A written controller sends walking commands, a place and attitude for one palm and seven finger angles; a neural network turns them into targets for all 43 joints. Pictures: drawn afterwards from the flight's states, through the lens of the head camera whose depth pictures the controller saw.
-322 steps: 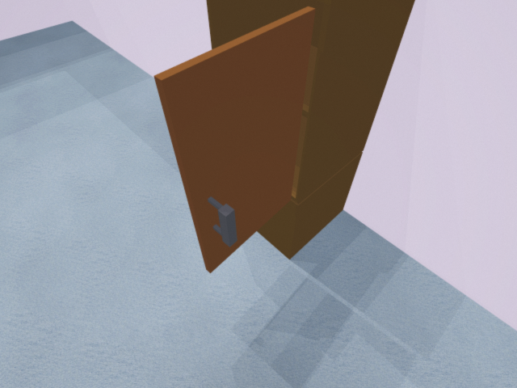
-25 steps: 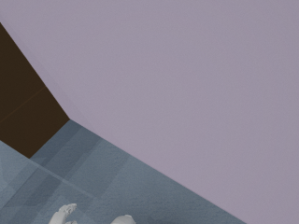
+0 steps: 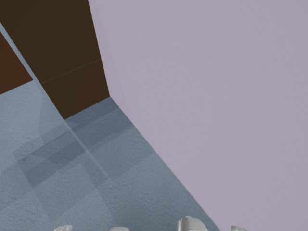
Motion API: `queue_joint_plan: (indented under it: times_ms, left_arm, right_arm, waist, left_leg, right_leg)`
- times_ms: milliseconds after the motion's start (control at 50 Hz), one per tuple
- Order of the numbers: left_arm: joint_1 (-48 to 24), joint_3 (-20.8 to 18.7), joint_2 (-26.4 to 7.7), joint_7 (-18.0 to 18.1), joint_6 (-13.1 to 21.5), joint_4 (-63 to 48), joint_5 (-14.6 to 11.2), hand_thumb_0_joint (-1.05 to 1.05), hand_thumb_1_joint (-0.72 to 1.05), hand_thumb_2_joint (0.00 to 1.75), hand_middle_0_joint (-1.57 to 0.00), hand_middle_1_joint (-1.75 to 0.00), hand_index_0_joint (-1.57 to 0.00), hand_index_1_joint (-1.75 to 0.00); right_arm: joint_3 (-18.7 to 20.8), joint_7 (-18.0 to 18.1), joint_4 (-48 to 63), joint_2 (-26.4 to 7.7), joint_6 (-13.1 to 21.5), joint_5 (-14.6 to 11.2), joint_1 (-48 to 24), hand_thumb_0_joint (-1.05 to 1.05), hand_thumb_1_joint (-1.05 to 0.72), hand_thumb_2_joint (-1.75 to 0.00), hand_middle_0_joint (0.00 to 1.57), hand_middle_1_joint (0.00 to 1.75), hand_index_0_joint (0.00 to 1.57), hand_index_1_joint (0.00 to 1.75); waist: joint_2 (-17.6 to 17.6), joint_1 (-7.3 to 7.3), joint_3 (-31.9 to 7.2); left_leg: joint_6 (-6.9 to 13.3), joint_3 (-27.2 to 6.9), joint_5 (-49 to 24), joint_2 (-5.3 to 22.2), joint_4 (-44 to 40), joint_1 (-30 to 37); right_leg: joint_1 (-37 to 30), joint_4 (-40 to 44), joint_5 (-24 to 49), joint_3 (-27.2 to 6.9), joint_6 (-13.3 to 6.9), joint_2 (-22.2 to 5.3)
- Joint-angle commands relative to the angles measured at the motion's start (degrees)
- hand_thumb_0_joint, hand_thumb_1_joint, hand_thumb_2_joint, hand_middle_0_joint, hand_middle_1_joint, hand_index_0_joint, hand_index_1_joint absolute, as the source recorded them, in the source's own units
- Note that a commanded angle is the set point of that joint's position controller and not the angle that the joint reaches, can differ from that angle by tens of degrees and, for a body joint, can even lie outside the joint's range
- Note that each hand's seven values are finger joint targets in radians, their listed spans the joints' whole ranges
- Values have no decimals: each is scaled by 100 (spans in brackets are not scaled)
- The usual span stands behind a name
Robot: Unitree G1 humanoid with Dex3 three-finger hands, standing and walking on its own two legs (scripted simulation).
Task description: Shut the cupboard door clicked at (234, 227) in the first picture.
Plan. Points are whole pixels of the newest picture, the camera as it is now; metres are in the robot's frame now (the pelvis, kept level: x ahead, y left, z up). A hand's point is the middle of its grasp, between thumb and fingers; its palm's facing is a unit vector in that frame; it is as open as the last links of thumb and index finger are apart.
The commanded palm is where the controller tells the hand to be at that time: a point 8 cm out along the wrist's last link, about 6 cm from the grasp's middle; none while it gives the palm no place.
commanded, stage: turn to face it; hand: left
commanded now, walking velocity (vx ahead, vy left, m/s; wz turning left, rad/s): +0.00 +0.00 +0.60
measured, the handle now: out of the picture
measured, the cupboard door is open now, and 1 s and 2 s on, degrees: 93 93 93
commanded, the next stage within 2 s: take the last steps up to it in 1.10 s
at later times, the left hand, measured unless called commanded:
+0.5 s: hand out of the picture +0.01 +0.16 -0.17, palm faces +0.34 -0.92 -0.21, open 7.4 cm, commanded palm none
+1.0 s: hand out of the picture -0.01 +0.13 -0.15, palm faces +0.55 -0.78 -0.29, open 7.3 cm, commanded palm none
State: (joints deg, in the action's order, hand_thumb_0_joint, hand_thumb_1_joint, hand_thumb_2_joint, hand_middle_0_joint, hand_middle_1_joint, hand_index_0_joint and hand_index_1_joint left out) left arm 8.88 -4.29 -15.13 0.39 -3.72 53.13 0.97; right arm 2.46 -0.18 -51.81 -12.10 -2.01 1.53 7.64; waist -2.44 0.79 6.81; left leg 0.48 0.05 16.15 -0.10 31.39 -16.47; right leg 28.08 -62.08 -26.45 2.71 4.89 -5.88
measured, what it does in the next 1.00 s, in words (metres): steps on the spot, turning left: right foot, then left foot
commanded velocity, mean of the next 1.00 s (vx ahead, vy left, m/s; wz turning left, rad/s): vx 0.00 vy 0.00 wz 0.53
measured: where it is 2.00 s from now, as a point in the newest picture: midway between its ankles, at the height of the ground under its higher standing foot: outside the picture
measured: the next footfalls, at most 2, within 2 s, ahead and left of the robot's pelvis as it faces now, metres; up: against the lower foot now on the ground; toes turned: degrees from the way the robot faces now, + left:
right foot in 0.18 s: +0.05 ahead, -0.15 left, +0.00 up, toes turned +2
left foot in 0.52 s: +0.01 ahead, +0.09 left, +0.00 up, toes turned +25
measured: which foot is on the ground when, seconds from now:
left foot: down 0.00-0.16, up 0.18-0.50, down 0.52-0.86, up 0.88-1.00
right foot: up 0.00-0.16, down 0.18-0.52, up 0.54-0.84, down 0.86-1.00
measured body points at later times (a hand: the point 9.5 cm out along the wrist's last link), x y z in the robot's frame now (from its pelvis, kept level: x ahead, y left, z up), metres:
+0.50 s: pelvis +0.01 -0.04 -0.01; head +0.06 -0.01 +0.44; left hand -0.01 +0.21 -0.16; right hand +0.19 -0.26 -0.14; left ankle -0.02 +0.07 -0.73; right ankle +0.01 -0.15 -0.73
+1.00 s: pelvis +0.04 -0.08 +0.00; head +0.10 -0.08 +0.45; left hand -0.04 +0.17 -0.13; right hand +0.25 -0.25 -0.16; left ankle -0.06 +0.02 -0.66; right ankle +0.08 -0.17 -0.73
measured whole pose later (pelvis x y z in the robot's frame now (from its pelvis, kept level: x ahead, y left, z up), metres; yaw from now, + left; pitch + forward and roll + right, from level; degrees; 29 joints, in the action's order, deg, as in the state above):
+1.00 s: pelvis +0.04 -0.08 +0.00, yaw +35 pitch +0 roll +2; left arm 10.5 -2.1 -10.8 1.1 -0.6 50.9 1.5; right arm 4.4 -1.0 -54.0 -14.9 -5.1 1.2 7.2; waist 2.0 -0.7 6.7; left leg -2.4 -1.2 26.6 -1.2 63.3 -28.0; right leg 13.9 -32.9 -18.8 7.0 -0.9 -4.5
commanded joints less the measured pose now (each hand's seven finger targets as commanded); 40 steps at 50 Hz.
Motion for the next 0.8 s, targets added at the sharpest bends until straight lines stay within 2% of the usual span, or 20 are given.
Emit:
queue_joint_plan:
  times_ms: [0, 80, 100, 120, 140, 160, 180, 200, 220, 260, 380, 440, 460, 480, 500, 520, 580, 620, 720, 780]
  left_arm:
    - [-228, -49, -326, 4, 186, -590, -38, 0, 90, 90, -20, -30, -20, -30]
    - [110, -40, -303, 4, 267, -573, -55, 0, 90, 90, -20, -30, -20, -30]
    - [357, -61, -368, 18, 305, -527, -61, 0, 90, 90, -20, -30, -20, -30]
    - [671, -118, -597, 52, 365, -475, -35, 0, 90, 90, -20, -30, -20, -30]
    - [862, -237, -1142, 124, 427, -450, 68, 0, 90, 90, -20, -30, -20, -30]
    - [812, -215, -1350, 139, 405, -492, 70, 0, 90, 90, -20, -30, -20, -30]
    - [604, -160, -1021, 174, 432, -528, 40, 0, 90, 90, -20, -30, -20, -30]
    - [313, -99, -860, 169, 410, -612, 13, 0, 90, 90, -20, -30, -20, -30]
    - [66, -48, -669, 168, 410, -682, 7, 0, 90, 90, -20, -30, -20, -30]
    - [25, -42, -608, 185, 423, -730, 42, 0, 90, 90, -20, -30, -20, -30]
    - [590, -182, -930, 159, 421, -485, 69, 0, 90, 90, -20, -30, -20, -30]
    - [511, -219, -962, 116, 405, -409, 30, 0, 90, 90, -20, -30, -20, -30]
    - [383, -226, -932, 91, 384, -480, -28, 0, 90, 90, -20, -30, -20, -30]
    - [350, -180, -583, 44, 345, -661, -61, 0, 90, 90, -20, -30, -20, -30]
    - [-87, -24, -365, 53, 302, -915, -37, 0, 90, 90, -20, -30, -20, -30]
    - [-379, -43, -466, 95, 241, -951, 4, 0, 90, 90, -20, -30, -20, -30]
    - [-280, -83, -425, 46, 184, -641, -14, 0, 90, 90, -20, -30, -20, -30]
    - [-33, -86, -364, 4, 162, -530, -8, 0, 90, 90, -20, -30, -20, -30]
    - [-45, -39, -280, 5, 200, -594, -29, 0, 90, 90, -20, -30, -20, -30]
    - [439, -46, -310, 15, 283, -503, -41, 0, 90, 90, -20, -30, -20, -30]
  right_arm:
    - [391, 75, 266, -1303, 60, 12, 197, 0, -90, -90, 20, 30, 20, 30]
    - [448, 50, 320, -1353, -11, 6, -45, 0, -90, -90, 20, 30, 20, 30]
    - [451, 44, 369, -1310, -23, -25, -169, 0, -90, -90, 20, 30, 20, 30]
    - [431, 25, 432, -1148, -25, -71, -235, 0, -90, -90, 20, 30, 20, 30]
    - [376, -22, 552, -759, -22, -122, -169, 0, -90, -90, 20, 30, 20, 30]
    - [367, -43, 658, -769, -30, -85, -291, 0, -90, -90, 20, 30, 20, 30]
    - [401, -35, 529, -877, -92, -47, -310, 0, -90, -90, 20, 30, 20, 30]
    - [401, -60, 444, -827, -140, -45, -294, 0, -90, -90, 20, 30, 20, 30]
    - [375, -96, 355, -790, -160, -37, -222, 0, -90, -90, 20, 30, 20, 30]
    - [303, -154, 314, -619, -176, -60, -224, 0, -90, -90, 20, 30, 20, 30]
    - [171, -189, 420, -431, -83, -90, -570, 0, -90, -90, 20, 30, 20, 30]
    - [200, -168, 348, -576, -23, -77, -143, 0, -90, -90, 20, 30, 20, 30]
    - [274, -159, 268, -816, 16, -57, 254, 0, -90, -90, 20, 30, 20, 30]
    - [441, -119, 214, -1471, 70, 11, 674, 0, -90, -90, 20, 30, 20, 30]
    - [520, -65, 112, -1838, 13, -3, 1032, 0, -90, -90, 20, 30, 20, 30]
    - [484, -10, 55, -1698, 22, 1, 1114, 0, -90, -90, 20, 30, 20, 30]
    - [382, 93, 305, -1354, 45, 17, 234, 0, -90, -90, 20, 30, 20, 30]
    - [353, 82, 350, -1274, 69, 12, 59, 0, -90, -90, 20, 30, 20, 30]
    - [397, 46, 322, -1317, 12, 29, 55, 0, -90, -90, 20, 30, 20, 30]
    - [406, 38, 387, -1266, -31, -8, -174, 0, -90, -90, 20, 30, 20, 30]
  waist:
    - [1048, -222, -929]
    - [1252, -93, -1006]
    - [1210, 57, -1037]
    - [635, 217, -1120]
    - [-978, 282, -1229]
    - [-1504, 307, -1057]
    - [-1422, 194, -909]
    - [-1322, 31, -661]
    - [-1126, -105, -571]
    - [-997, -132, -638]
    - [-844, 203, -874]
    - [-718, -29, -1091]
    - [-216, -313, -1257]
    - [1461, -532, -1499]
    - [2031, -707, -1329]
    - [1406, -725, -1275]
    - [1299, -322, -872]
    - [1158, -175, -912]
    - [1130, -196, -918]
    - [1173, 35, -1065]
  left_leg:
    - [817, -1279, -2337, 1295, -1005, 692]
    - [678, -1495, -2210, 1100, -643, 256]
    - [556, -1494, -2023, 978, -424, -54]
    - [282, -1306, -1238, 654, 33, -600]
    - [-177, -433, 536, -138, 1258, -1738]
    - [-280, -190, 2118, -268, 2765, -1765]
    - [-248, -480, 1835, 0, 3626, -1713]
    - [-305, -404, 1454, 99, 4072, -1795]
    - [-368, -298, 1115, 208, 4145, -1785]
    - [-438, -8, 1001, 240, 3505, -1533]
    - [-376, 597, 1056, 92, 1264, -908]
    - [-264, 686, 190, 35, -20, 23]
    - [-138, 493, -706, 191, -642, 914]
    - [547, -1474, -2527, 1614, -844, 1940]
    - [1304, -2390, -4007, 2499, -989, 1905]
    - [1362, -2214, -3328, 2334, -943, 1636]
    - [1003, -1583, -2238, 1660, -1105, 648]
    - [843, -1271, -1963, 1375, -1111, 620]
    - [821, -1485, -1562, 1226, -1006, 287]
    - [646, -1509, -1660, 997, -558, -65]
  right_leg:
    - [-130, 787, 61, -95, -8, 144]
    - [-1185, 2361, 418, 144, -60, 500]
    - [-1730, 3036, 916, 172, -77, 510]
    - [-2500, 3897, 1425, -99, -141, 173]
    - [-3300, 4461, 1976, -1650, -629, -1332]
    - [-2603, 4572, 2684, -2119, -1283, -2342]
    - [-2106, 4493, 2686, -1907, -1407, -2097]
    - [-1918, 4410, 2717, -1453, -1315, -1746]
    - [-1890, 4284, 3045, -848, -1214, -1489]
    - [-1988, 4144, 3546, -218, -1095, -1311]
    - [-2689, 3645, 4416, 179, -1130, -1532]
    - [-2410, 2977, 4116, 518, -801, -1468]
    - [-1772, 2278, 3613, 729, -558, -1386]
    - [-251, 933, 982, 978, -100, -605]
    - [586, 30, -1345, 471, -20, -172]
    - [652, -335, -1107, 10, -72, -174]
    - [402, -433, -215, -271, -29, -161]
    - [181, -28, 59, -170, -32, -34]
    - [-627, 1455, 53, 28, -82, 306]
    - [-1627, 2818, 762, 167, -123, 522]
